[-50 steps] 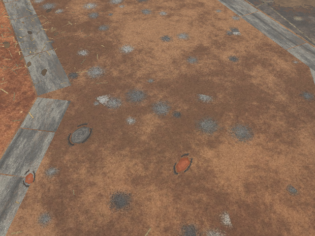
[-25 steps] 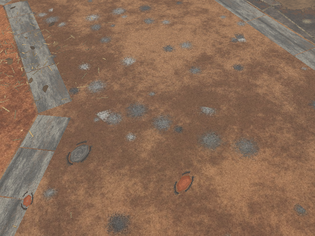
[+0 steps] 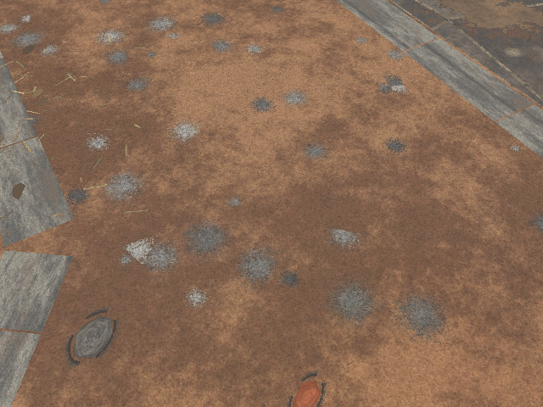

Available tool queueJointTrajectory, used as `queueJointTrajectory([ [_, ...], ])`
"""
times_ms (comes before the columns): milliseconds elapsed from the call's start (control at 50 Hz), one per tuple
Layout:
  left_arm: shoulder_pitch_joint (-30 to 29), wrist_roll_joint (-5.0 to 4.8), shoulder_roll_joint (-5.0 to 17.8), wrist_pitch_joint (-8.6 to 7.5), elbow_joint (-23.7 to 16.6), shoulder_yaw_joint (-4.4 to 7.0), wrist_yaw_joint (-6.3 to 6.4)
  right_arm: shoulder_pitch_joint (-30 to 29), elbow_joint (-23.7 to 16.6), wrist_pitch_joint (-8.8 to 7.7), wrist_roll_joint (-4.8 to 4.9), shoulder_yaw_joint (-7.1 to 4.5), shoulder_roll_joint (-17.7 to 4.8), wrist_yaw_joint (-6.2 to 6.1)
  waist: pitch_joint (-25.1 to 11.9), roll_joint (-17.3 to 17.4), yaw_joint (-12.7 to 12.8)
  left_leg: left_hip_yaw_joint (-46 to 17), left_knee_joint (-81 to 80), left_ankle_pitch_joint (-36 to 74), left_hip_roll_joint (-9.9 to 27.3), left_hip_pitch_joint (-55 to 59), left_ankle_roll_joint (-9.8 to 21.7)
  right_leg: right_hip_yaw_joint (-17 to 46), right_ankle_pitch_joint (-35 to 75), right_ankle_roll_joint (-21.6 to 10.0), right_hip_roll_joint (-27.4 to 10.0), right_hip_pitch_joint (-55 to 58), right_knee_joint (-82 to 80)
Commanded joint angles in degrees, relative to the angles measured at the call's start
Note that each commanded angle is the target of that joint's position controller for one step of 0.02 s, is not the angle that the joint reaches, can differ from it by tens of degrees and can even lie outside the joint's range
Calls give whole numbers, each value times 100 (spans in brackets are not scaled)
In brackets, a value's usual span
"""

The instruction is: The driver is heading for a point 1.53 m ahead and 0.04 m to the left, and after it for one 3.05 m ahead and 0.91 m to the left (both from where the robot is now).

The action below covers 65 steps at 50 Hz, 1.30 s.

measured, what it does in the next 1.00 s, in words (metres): walks ahead: right foot, then left foot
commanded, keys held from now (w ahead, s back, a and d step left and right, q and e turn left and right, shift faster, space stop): w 1.00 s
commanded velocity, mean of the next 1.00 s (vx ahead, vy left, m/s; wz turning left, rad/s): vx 0.50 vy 0.00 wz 0.00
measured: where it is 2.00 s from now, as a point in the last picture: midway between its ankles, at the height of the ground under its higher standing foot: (285, 201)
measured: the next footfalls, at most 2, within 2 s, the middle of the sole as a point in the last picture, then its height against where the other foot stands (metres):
right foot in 0.34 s outside the picture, level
left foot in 0.90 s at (249, 324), level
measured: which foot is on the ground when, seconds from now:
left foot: down 0.00-0.34, up 0.36-0.88, down 0.90-1.00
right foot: up 0.00-0.32, down 0.34-0.90, up 0.92-1.00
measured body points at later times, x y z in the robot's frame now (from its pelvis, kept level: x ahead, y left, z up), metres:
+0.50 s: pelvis +0.29 -0.08 +0.00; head +0.32 -0.09 +0.45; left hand +0.40 +0.19 -0.12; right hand +0.35 -0.35 -0.15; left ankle +0.22 +0.08 -0.65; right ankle +0.35 -0.16 -0.74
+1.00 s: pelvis +0.58 -0.02 -0.01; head +0.61 -0.01 +0.44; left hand +0.58 +0.25 -0.16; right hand +0.74 -0.27 -0.12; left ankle +0.66 +0.07 -0.74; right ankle +0.42 -0.15 -0.65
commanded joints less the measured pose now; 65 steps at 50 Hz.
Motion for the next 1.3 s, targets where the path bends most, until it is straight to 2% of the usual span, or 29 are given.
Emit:
queueJointTrajectory([
  [20, 367, 51, 264, 96, -247, 91, 41, -171, -222, -135, -1, -74, -613, -66, -56, 523, 269, -1498, -1503, 251, 1637, -75, 1027, 147, 434, 142, -432, -486, -427],
  [80, -392, 123, 316, 85, -533, 94, 24, 166, -123, -93, 2, -98, -798, -195, 128, 420, 80, -1244, -1594, 463, 1560, 126, 956, 71, 1436, 305, -432, -1005, -1553],
  [140, -1056, 106, 195, 28, -707, 23, -53, 490, -42, -51, 52, -96, -887, -245, 160, 416, -144, -837, -1556, 689, 1359, 234, 748, -187, 2313, 306, -172, -704, -2771],
  [240, -1823, 30, 270, -12, -1021, -31, -219, 1065, 220, 77, 122, -122, -968, -266, 266, 437, -351, -863, -1165, 781, 1739, 1251, 668, -188, 2111, 178, 16, -834, -3584],
  [300, -1534, 23, 525, -52, -1051, 46, -295, 959, 219, 186, 116, -177, -1098, -289, 22, 606, -40, -893, -559, 1879, 1936, 1740, 496, -282, 1424, -66, 203, -299, -3798],
  [320, -970, 30, 687, -60, -905, 138, -290, 817, 182, 224, 106, -175, -1107, -289, -320, 644, 302, -731, 115, 2827, 1782, 1696, 388, -457, 1361, -196, 395, 503, -3908],
  [340, 54, 42, 981, -55, -589, 291, -249, 805, 129, 252, 60, -111, -948, -290, -973, 548, 722, -497, 1310, 3065, 1455, 1237, 224, -446, 1451, -392, 408, 1923, -3844],
  [360, 948, 157, 1502, -42, -410, 420, -213, 1203, -9, 204, -23, 38, -517, -270, -1909, -305, 762, -170, 3401, 1440, 872, -567, -87, 1315, 1203, -1008, -902, 4113, -3736],
  [380, 1240, 116, 1536, -12, -298, 411, -260, 1608, 68, 73, -1, 191, -39, -226, -2515, -1462, 626, -598, 4834, -2445, 24, -2165, -285, 3677, 125, -1582, -1716, 5239, -4667],
  [400, 1025, 85, 1014, -28, -335, 251, -259, 1120, 16, -42, 171, 25, -724, -196, -2014, -924, 721, -1145, 5447, -2490, 360, -2788, -157, 3558, -387, -1327, -1537, 4917, -4934],
  [420, 453, 86, 842, -42, -465, 186, -241, 621, -148, -115, 275, -27, -932, -190, -1218, -648, 599, -969, 5420, -1931, 667, -3025, -67, 2729, 9, -1119, -1385, 4078, -5057],
  [440, 17, 139, 718, -53, -555, 142, -243, 356, -173, -134, 223, -38, -907, -229, -815, -200, 445, -848, 5160, -1394, 934, -2807, -67, 2115, 652, -1038, -1181, 3260, -5222],
  [500, -276, 209, 431, -100, -530, 64, -287, 509, -106, 49, 120, -62, -575, -254, -496, -217, 36, -844, 4491, -772, 1261, -2030, -149, 1157, 1493, -975, -754, 2146, -5704],
  [620, 261, 163, 706, -66, -251, 122, -124, -410, -436, 147, 19, -75, -477, -258, -81, -81, 146, -717, 2842, 589, 1297, -2725, -429, 443, 2071, -985, -617, 2164, -6067],
  [700, 623, 109, 773, -30, -84, 125, -60, -1211, -658, 86, 56, -9, -356, -185, 102, -98, 394, -466, 1594, 1449, 1050, -2414, -431, 72, 1879, -828, -456, 2230, -6151],
  [800, 1021, 66, 821, 107, 185, 172, -24, -1852, -950, 11, 110, 28, -414, -33, 293, -101, 504, -492, 960, 1039, 934, -2651, -249, 109, 2232, -802, -850, 3209, -5770],
  [860, 848, 55, 942, 190, 176, 228, 10, -1486, -920, -36, 119, -58, -649, 26, -6, -269, 182, -317, 797, 413, 694, -1899, -32, 90, 3592, -655, -957, 3528, -5155],
  [900, 690, 92, 813, 248, 101, 168, 17, 68, -447, -31, 92, -299, -1079, -31, -963, -220, -562, -167, 774, 531, 494, 361, 271, -261, 4618, -386, -497, 2935, -3370],
  [920, 807, 216, 620, 238, -45, 68, 26, 1113, -240, -6, 23, -411, -1517, -94, -1829, 561, -806, -1589, 914, 548, 1668, 2144, 659, -515, 2652, -180, -70, 1609, -1474],
  [940, 1511, 156, -156, 96, -16, -133, -60, 1274, -131, 20, 32, -427, -1695, -54, -2435, 2016, -348, -4318, 101, -654, 2731, 3728, 1572, -144, -1449, 133, 999, -571, 269],
  [960, 1028, -4, 507, -44, -3, 1, -81, 1066, -183, 6, 104, -273, -1141, -49, -2006, 1315, -564, -4330, -260, -1296, 2518, 3444, 1325, 518, -1610, 20, 693, -1220, 874],
  [980, 484, -129, 765, -136, -183, 78, -96, 569, -287, -18, 100, -207, -917, -74, -1225, 1075, -481, -3448, -378, -1023, 2354, 2680, 1069, 385, -1067, -75, 407, -1530, 863],
  [1000, 224, -108, 750, -158, -230, 84, -54, 127, -384, -36, 53, -162, -806, -72, -836, 553, -285, -2836, -539, -405, 2164, 1841, 940, 221, -500, -67, 89, -1282, 587],
  [1020, 75, -3, 718, -124, -240, 134, -16, -123, -416, -47, -7, -106, -613, -54, -501, 385, -134, -2353, -726, 96, 1942, 1168, 851, 158, -162, -44, -78, -1050, 264],
  [1040, 255, 17, 597, -58, -232, 138, -16, -193, -393, -66, -72, -85, -582, -53, -513, 636, 65, -2118, -873, 356, 1886, 771, 872, 206, 39, -16, -219, -669, 99],
  [1100, 238, 48, 353, 101, -262, 122, -2, -33, -261, -96, -22, -104, -674, -77, -305, 573, 192, -1598, -1241, 705, 1741, 312, 942, 108, 266, 119, -342, -573, -481],
  [1180, -552, 123, 327, 116, -548, 122, -14, 313, -129, -45, -1, -135, -863, -215, -86, 452, 24, -1125, -1402, 1120, 1610, 471, 842, 6, 1487, 297, -321, -1079, -1789],
  [1240, -1160, 94, 211, 75, -708, 63, -76, 572, -37, -17, 42, -123, -889, -251, 29, 489, -171, -771, -1453, 1063, 1415, 511, 670, -209, 2282, 274, -113, -808, -2839],
  [1300, -1676, 50, 206, 54, -874, 19, -155, 939, 134, 36, 83, -131, -924, -257, 170, 491, -355, -756, -1355, 952, 1558, 974, 661, -275, 2357, 233, 17, -842, -3378],
])
Velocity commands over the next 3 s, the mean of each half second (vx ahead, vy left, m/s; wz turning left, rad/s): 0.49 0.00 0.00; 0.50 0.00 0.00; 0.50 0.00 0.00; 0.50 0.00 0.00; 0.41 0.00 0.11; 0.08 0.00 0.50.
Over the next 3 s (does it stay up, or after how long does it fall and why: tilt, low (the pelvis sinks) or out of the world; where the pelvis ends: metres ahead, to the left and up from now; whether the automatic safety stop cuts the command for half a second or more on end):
stays up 1.45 0.00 -0.01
